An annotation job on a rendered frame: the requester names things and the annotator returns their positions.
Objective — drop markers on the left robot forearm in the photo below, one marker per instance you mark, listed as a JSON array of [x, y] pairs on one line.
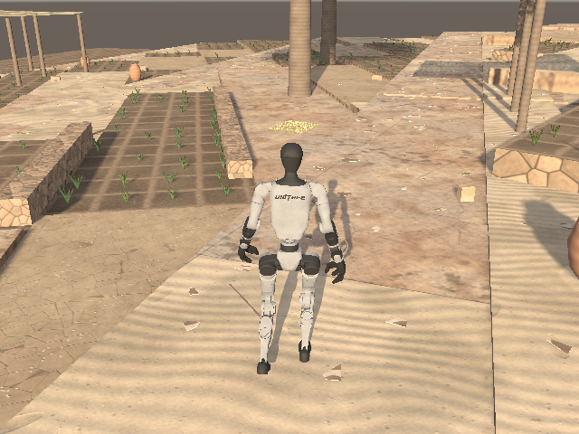
[[247, 235]]

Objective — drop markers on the humanoid robot torso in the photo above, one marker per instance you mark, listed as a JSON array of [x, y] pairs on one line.
[[290, 206]]

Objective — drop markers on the left robot hand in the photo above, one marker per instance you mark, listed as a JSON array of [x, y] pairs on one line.
[[251, 249]]

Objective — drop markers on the robot right upper arm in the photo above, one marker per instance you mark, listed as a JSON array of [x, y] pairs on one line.
[[319, 191]]

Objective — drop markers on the right robot hand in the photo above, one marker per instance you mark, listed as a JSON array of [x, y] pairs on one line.
[[341, 269]]

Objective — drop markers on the robot right foot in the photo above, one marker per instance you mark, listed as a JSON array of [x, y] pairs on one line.
[[304, 354]]

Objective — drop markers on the robot left upper arm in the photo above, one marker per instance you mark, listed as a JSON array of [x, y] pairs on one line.
[[262, 190]]

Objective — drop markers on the right robot forearm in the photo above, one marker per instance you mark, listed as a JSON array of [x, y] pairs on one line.
[[333, 245]]

